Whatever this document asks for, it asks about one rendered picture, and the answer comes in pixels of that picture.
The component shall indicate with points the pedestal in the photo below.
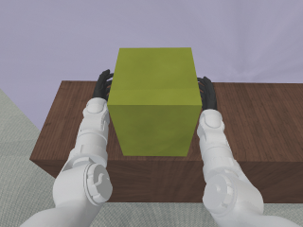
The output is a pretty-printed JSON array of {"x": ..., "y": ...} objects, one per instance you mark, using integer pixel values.
[{"x": 263, "y": 125}]

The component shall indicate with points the carton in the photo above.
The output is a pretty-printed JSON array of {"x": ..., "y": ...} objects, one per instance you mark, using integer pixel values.
[{"x": 154, "y": 100}]

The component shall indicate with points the robot left forearm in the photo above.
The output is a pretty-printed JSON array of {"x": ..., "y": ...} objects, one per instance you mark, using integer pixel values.
[{"x": 92, "y": 138}]

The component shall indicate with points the robot left upper arm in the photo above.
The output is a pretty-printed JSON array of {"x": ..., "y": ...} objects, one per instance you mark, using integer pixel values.
[{"x": 79, "y": 194}]

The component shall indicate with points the robot right upper arm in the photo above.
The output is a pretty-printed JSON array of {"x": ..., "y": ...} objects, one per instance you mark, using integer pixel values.
[{"x": 234, "y": 203}]

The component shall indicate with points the robot right hand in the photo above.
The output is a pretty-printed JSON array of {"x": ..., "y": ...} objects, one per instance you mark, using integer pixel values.
[{"x": 209, "y": 100}]

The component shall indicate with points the robot right forearm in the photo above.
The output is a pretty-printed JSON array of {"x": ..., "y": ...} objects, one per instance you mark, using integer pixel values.
[{"x": 215, "y": 150}]

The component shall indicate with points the robot left hand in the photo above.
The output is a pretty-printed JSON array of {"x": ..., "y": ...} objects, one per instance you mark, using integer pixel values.
[{"x": 101, "y": 89}]

